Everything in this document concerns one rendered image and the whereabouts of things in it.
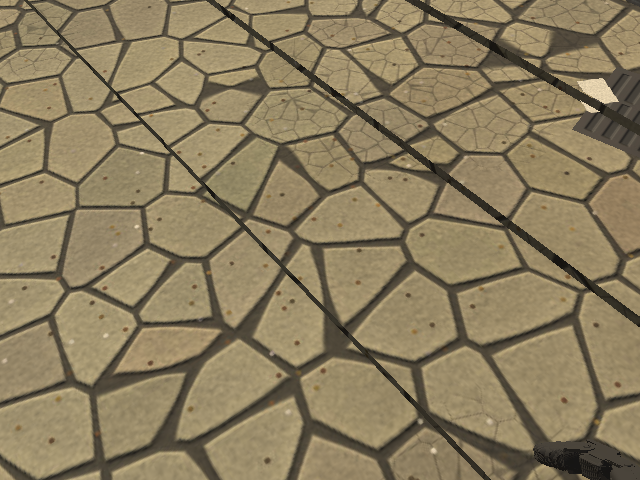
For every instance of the right robot hand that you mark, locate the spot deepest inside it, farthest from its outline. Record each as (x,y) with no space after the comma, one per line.
(593,460)

